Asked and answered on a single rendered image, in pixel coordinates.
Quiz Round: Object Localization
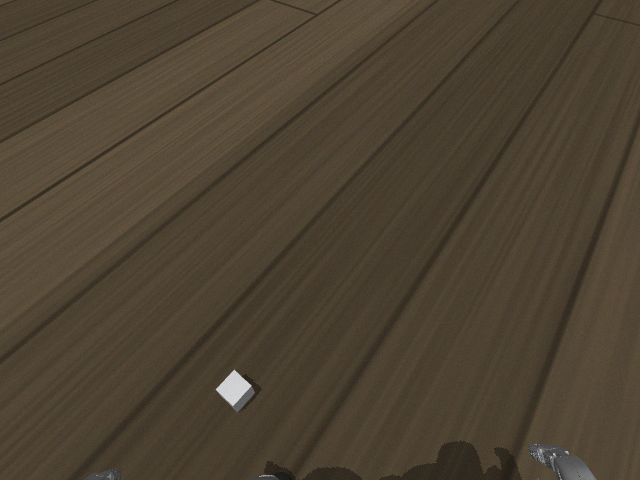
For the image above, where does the cube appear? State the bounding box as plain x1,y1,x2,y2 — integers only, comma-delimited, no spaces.
216,370,255,412

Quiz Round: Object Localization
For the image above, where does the right robot hand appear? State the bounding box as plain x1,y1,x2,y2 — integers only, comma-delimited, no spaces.
528,444,597,480

